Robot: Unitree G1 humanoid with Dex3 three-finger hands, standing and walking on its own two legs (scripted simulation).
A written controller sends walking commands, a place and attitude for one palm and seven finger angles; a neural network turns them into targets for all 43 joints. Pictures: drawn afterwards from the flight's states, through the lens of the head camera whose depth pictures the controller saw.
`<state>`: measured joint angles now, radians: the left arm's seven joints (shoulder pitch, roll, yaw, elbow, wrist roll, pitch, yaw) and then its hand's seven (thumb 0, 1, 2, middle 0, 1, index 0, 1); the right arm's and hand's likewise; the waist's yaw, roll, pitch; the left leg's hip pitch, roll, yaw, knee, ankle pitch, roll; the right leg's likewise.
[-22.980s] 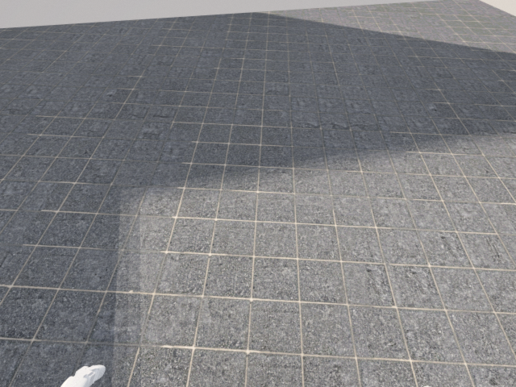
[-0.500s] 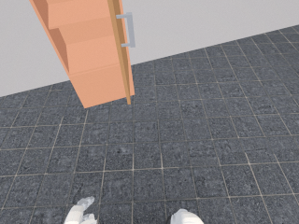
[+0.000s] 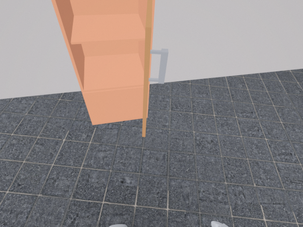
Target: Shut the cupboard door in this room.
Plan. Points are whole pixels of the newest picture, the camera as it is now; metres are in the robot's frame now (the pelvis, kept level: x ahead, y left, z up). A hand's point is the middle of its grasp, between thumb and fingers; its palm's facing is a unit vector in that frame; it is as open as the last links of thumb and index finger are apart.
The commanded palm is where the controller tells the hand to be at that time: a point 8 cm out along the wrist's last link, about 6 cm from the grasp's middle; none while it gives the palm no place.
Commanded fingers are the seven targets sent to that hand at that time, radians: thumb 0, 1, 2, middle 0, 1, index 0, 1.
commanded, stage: stand and wait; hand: left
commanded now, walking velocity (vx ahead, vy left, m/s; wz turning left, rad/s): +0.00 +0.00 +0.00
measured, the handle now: (157, 67) +0.64 +0.07 +0.05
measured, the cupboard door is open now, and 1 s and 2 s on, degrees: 77 77 77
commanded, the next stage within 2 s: none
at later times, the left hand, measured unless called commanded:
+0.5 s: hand out of the picture +0.03 +0.13 -0.16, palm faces +0.02 -0.98 -0.20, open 7.4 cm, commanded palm none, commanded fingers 0.00 0.90 0.90 -0.20 -0.30 -0.20 -0.30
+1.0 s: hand out of the picture +0.03 +0.10 -0.17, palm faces +0.06 -0.99 -0.15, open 7.4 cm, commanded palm none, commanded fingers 0.00 0.90 0.90 -0.20 -0.30 -0.20 -0.30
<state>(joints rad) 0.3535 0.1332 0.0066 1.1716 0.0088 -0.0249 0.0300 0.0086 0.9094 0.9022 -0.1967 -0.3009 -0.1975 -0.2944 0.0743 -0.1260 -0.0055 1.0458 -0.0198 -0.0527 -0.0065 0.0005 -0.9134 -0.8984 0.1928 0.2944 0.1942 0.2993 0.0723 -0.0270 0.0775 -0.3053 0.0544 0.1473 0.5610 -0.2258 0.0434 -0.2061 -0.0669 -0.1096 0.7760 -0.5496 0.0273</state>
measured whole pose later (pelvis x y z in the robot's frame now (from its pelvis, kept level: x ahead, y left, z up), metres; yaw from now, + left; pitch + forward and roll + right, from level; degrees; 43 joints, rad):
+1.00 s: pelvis +0.06 -0.04 +0.01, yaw +1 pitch -1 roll +0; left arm 0.33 0.08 -0.01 1.15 0.01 -0.02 0.05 0.01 0.91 0.90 -0.20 -0.30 -0.20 -0.29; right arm 0.29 -0.10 -0.02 1.18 -0.01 0.00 -0.03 0.02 -0.93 -0.90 0.20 0.29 0.20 0.30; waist 0.00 0.01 0.02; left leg -0.16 0.08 0.12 0.41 -0.23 -0.04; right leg -0.13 -0.02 -0.12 0.42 -0.27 -0.02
